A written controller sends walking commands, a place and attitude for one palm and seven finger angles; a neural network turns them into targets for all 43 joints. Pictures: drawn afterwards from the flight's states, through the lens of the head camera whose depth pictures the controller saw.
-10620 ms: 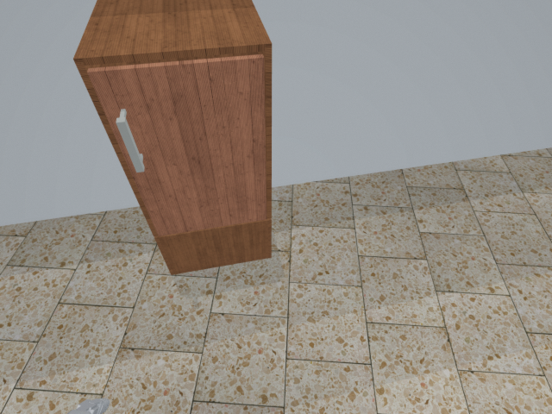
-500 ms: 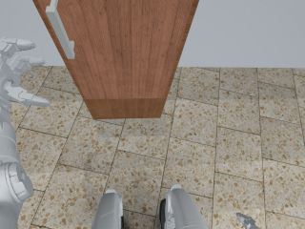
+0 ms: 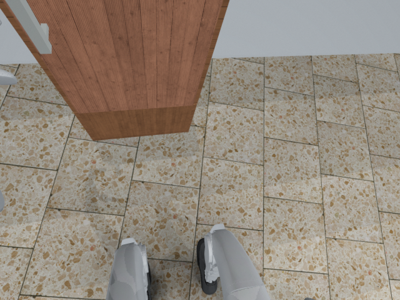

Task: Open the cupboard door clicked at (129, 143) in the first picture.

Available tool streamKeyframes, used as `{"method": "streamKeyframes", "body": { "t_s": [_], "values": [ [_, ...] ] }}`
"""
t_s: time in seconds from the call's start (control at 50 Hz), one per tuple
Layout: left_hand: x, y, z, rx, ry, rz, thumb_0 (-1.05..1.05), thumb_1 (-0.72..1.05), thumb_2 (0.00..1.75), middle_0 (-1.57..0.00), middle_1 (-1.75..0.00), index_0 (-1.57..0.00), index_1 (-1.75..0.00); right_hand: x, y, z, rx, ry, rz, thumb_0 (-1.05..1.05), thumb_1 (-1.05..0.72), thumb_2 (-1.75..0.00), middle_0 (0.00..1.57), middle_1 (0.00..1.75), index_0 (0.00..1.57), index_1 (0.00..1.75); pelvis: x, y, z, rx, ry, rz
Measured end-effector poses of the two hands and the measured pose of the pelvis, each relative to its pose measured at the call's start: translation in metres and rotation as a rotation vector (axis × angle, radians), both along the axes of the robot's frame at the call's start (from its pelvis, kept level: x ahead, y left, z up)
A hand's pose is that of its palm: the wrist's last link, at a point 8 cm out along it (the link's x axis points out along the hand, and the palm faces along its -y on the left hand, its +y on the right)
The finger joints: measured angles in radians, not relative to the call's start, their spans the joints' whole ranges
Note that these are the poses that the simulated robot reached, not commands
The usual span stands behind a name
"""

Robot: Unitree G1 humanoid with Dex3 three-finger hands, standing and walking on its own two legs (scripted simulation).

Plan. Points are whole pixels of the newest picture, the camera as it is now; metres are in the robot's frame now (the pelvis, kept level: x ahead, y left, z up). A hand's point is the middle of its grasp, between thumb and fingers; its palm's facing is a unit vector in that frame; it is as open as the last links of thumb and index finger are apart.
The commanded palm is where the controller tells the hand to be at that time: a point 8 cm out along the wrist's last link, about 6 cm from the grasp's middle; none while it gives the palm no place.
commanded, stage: move the hooked fingers beside the handle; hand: left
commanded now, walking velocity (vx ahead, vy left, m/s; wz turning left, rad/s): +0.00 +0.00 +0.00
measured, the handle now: (25, 6) +0.61 +0.24 +0.07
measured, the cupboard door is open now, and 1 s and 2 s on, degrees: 0 0 0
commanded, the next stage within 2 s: slide the fingers in behind the handle in 1.04 s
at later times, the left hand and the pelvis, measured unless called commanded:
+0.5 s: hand out of the picture +0.57 +0.30 +0.07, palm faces +0.06 -1.00 -0.03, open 14.0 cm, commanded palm +0.56 +0.31 +0.07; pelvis +0.01 +0.01 +0.00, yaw -2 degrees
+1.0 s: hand out of the picture +0.56 +0.30 +0.07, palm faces +0.05 -1.00 -0.03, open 14.0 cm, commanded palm +0.56 +0.32 +0.06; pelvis +0.01 +0.01 +0.00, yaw -1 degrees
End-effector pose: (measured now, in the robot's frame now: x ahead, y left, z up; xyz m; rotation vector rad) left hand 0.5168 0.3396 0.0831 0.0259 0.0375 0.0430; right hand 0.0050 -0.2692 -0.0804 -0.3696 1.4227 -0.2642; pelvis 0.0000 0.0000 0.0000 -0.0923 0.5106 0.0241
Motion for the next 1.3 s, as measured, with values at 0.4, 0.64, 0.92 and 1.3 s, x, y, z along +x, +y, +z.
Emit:
{"method": "streamKeyframes", "body": {
  "t_s": [0.4,0.64,0.92,1.3],
  "values": [
    [0.035,0.012,-0.017,0.005,0.013,0.006,-0.02,-0.5,0.3,-0.3,-1.2,-0.3,-1.2,-0.024,0.028,0.001,0.033,0.133,-0.067,0.0,-0.9,-0.9,0.2,0.3,0.21,0.3,0.009,0.01,-0.005,-0.025,0.064,-0.015],
    [0.026,0.013,-0.004,-0.001,0.01,-0.001,-0.02,-0.5,0.3,-0.3,-1.2,-0.3,-1.2,0.002,0.022,0.013,0.029,0.087,-0.038,0.0,-0.9,-0.9,0.2,0.3,0.21,0.3,0.019,0.01,0.009,-0.028,0.034,0.002],
    [0.017,0.01,-0.006,0.002,-0.006,0.012,-0.02,-0.5,0.3,-0.3,-1.2,-0.3,-1.2,0.02,0.011,0.008,0.015,0.023,-0.008,0.0,-0.9,-0.9,0.2,0.3,0.21,0.3,0.016,0.007,0.006,-0.02,0.016,-0.003],
    [0.03,0.002,-0.015,-0.001,-0.006,-0.006,-0.02,-0.5,0.3,-0.3,-1.2,-0.3,-1.2,-0.011,0.017,-0.004,0.02,0.091,-0.038,0.0,-0.9,-0.9,0.2,0.3,0.21,0.3,0.005,0.005,-0.008,-0.028,0.051,-0.004]
  ]
}}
